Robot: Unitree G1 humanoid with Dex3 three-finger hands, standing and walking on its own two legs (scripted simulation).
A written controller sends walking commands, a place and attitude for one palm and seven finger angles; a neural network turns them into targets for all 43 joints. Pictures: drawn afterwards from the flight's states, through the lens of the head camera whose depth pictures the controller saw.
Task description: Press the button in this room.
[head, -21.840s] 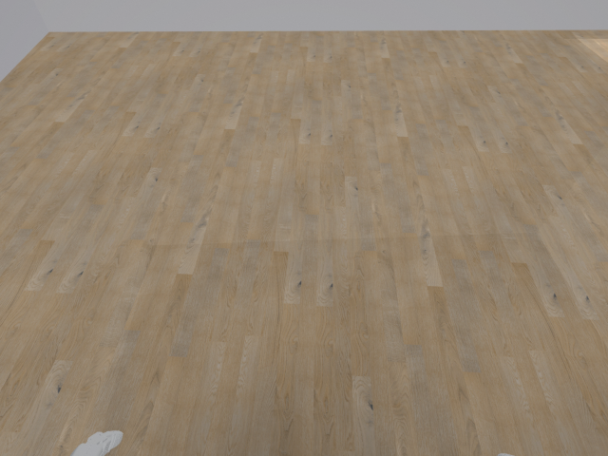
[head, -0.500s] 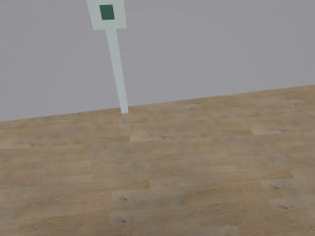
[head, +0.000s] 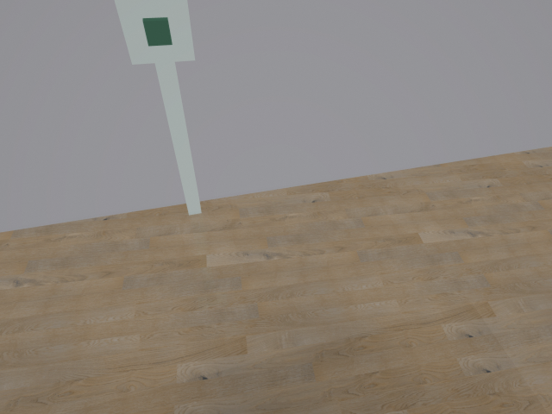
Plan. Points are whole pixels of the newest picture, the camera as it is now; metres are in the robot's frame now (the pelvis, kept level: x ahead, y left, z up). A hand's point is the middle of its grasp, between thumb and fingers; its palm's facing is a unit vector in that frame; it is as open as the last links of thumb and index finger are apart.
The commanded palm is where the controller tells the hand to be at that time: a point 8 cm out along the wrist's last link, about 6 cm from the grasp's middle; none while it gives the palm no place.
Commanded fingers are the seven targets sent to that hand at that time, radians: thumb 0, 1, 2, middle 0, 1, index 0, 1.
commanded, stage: walk to a spot facing it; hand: left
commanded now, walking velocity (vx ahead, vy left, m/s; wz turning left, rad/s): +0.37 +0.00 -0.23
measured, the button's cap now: (157, 31) +1.04 +0.38 +0.08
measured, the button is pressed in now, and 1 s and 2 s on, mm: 0 0 0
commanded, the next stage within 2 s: turn to face it in 0.42 s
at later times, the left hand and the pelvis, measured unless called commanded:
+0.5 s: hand (229, 320) +0.32 +0.10 -0.17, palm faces -0.04 -0.98 -0.21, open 7.2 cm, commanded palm none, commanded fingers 0.00 0.90 0.90 -0.20 -0.30 -0.20 -0.30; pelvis +0.22 -0.07 -0.01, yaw -4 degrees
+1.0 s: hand (216, 315) +0.34 +0.13 -0.18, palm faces +0.19 -0.96 -0.18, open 7.4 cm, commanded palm none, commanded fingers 0.00 0.90 0.90 -0.20 -0.30 -0.20 -0.30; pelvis +0.36 -0.04 +0.00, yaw +7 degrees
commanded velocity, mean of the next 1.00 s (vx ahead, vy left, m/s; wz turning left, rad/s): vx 0.16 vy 0.00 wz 0.18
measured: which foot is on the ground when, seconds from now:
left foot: down 0.00-0.34, up 0.36-0.86, down 0.88-1.00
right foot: up 0.00-0.34, down 0.36-0.88, up 0.90-1.00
